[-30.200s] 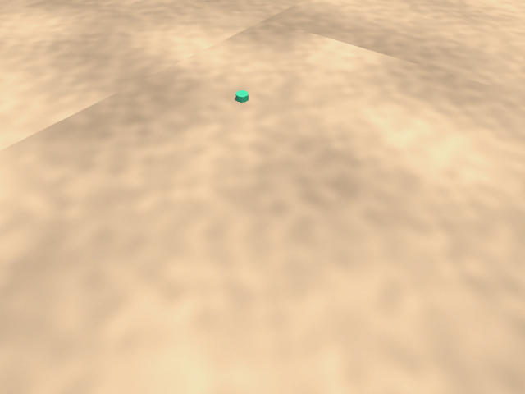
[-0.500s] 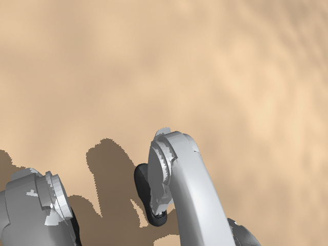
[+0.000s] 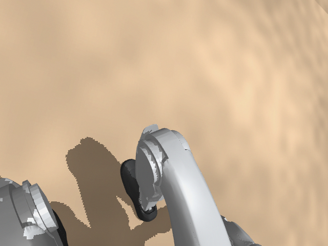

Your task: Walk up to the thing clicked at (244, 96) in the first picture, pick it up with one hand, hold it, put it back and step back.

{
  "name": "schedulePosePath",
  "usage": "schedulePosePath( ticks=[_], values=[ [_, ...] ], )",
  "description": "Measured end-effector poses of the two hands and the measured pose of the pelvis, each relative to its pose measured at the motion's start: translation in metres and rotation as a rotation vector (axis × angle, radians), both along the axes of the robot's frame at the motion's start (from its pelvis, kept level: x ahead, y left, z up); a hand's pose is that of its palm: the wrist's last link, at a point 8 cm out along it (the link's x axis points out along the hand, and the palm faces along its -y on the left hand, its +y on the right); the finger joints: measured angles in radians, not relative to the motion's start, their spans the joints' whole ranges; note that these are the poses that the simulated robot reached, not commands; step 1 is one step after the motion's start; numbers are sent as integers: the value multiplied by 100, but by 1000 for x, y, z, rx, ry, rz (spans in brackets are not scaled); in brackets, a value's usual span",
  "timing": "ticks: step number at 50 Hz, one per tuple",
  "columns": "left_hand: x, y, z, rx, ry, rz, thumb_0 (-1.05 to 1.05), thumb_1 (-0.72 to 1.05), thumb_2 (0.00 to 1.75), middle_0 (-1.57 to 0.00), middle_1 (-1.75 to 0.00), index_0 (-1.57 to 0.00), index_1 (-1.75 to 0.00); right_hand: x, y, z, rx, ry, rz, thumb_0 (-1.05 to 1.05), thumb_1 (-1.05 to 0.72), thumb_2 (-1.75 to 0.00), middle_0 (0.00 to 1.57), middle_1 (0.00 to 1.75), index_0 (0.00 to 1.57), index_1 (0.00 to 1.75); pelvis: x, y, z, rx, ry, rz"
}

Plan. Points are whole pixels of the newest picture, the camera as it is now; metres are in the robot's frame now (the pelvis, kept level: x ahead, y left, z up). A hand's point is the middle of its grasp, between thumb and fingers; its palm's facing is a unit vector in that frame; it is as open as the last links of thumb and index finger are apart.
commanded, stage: rest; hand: left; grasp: from above
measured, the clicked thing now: out of the picture +0.49 +0.36 -0.27
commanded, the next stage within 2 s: open in 0.84 s
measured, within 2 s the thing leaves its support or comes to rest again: rests again in 0.64 s
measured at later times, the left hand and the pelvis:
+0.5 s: hand out of the picture +0.48 +0.35 -0.24, palm faces -0.45 -0.14 -0.88, open 10.4 cm; pelvis +0.00 +0.00 +0.00, yaw -1 degrees
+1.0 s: hand out of the picture +0.49 +0.35 -0.24, palm faces -0.44 -0.14 -0.89, open 10.4 cm; pelvis +0.00 +0.00 +0.00, yaw -2 degrees
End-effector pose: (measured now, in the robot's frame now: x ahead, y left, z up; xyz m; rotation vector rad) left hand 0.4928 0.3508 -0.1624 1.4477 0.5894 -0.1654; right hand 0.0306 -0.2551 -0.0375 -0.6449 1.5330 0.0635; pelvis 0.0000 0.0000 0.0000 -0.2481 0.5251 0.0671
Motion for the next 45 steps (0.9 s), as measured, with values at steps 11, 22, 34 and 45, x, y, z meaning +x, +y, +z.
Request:
schedulePosePath(
  ticks=[11,22,34,45],
  values=[
    [-3,5,-8,3,3,18,0,-8,46,-55,-72,-70,-65,9,0,4,-12,-22,51,0,-91,-90,20,30,21,30,-1,2,-2,-12,-14,-6],
    [-4,6,-15,-2,7,8,0,-7,46,-55,-72,-69,-65,14,3,2,0,-18,77,0,-91,-90,20,30,21,30,-1,3,-2,-19,-19,-9],
    [-1,2,-18,0,-7,6,0,-8,47,-55,-71,-69,-65,13,8,0,13,-18,80,0,-91,-91,20,30,21,30,-1,3,-2,-24,-24,-15],
    [0,2,-19,3,-4,12,0,-8,49,-55,-71,-68,-66,9,9,0,14,-12,81,0,-91,-91,20,30,21,30,-1,4,-3,-28,-25,-20]
  ],
)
